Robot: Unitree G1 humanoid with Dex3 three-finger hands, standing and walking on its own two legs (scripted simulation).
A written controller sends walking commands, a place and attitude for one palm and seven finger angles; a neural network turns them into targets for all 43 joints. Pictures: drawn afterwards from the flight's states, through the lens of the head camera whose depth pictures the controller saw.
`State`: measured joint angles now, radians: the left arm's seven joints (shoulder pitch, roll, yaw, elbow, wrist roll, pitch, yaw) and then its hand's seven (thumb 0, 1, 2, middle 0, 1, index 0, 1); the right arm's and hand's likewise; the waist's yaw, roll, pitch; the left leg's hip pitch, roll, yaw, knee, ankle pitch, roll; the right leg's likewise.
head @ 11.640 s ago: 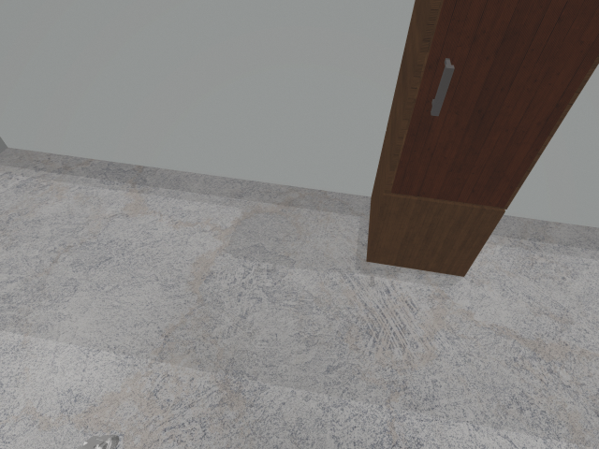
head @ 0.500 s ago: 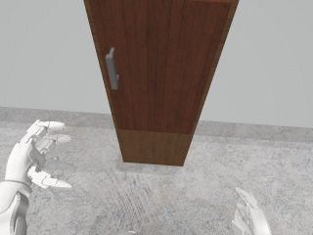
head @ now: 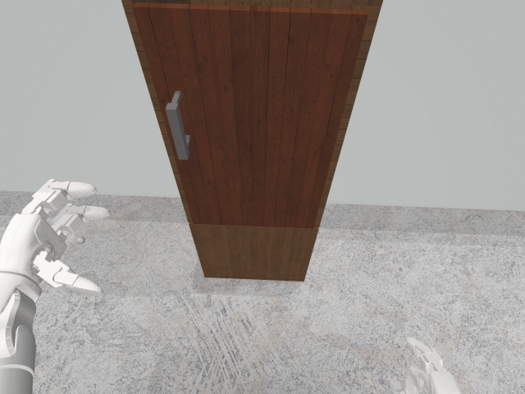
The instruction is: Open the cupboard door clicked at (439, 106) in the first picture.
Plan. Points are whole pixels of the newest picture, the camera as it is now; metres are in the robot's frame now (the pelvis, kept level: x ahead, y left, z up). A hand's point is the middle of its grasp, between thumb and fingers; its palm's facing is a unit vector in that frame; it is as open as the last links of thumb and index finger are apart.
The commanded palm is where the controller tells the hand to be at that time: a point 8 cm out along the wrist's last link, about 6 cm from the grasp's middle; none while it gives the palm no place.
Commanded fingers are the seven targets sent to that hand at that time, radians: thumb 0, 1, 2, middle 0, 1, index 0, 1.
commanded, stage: raise the hand with hooked fingers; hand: left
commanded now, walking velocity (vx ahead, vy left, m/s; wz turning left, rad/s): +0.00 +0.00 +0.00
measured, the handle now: (180, 126) +0.57 +0.20 +0.07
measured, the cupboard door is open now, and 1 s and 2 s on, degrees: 0 0 0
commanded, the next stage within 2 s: move the hooked fingers beside the handle in 0.30 s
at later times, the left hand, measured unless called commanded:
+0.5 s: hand (88, 244) +0.29 +0.26 +0.09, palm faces +0.05 -1.00 -0.01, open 14.0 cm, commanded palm +0.27 +0.31 +0.09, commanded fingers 0.00 -0.50 0.30 -0.30 -1.20 -0.30 -1.20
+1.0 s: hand (112, 197) +0.38 +0.26 +0.08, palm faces +0.02 -1.00 +0.00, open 14.0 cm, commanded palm +0.35 +0.31 +0.08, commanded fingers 0.00 -0.50 0.30 -0.30 -1.20 -0.30 -1.20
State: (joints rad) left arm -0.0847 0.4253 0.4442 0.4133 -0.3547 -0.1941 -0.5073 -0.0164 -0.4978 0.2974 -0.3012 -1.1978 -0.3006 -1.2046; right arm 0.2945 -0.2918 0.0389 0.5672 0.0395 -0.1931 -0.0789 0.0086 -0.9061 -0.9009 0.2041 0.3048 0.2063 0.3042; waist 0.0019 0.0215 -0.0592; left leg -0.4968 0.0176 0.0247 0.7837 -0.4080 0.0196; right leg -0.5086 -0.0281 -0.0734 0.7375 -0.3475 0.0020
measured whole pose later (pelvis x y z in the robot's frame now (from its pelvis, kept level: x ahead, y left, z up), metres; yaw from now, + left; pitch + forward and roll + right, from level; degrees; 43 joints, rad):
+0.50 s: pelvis -0.01 -0.01 +0.00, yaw +0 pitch +6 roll -1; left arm -0.12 0.40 0.44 0.46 -0.35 -0.23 -0.50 -0.02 -0.50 0.30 -0.30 -1.20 -0.30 -1.21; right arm 0.27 -0.28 0.05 0.57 0.04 -0.19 -0.09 0.01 -0.91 -0.90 0.20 0.30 0.21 0.30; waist 0.01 0.02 -0.05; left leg -0.50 0.02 0.01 0.79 -0.40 0.01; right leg -0.51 -0.02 -0.08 0.75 -0.35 -0.01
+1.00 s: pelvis -0.01 +0.00 -0.01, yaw -1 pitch +10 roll -1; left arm -0.46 0.50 0.46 0.81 -0.27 -0.28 -0.48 -0.02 -0.50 0.30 -0.30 -1.20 -0.30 -1.20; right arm 0.34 -0.29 0.04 0.60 0.04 -0.11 -0.08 0.01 -0.91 -0.90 0.20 0.30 0.21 0.30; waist -0.04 0.00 -0.05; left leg -0.60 0.03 0.03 0.83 -0.41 0.02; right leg -0.61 -0.02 -0.06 0.78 -0.35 0.00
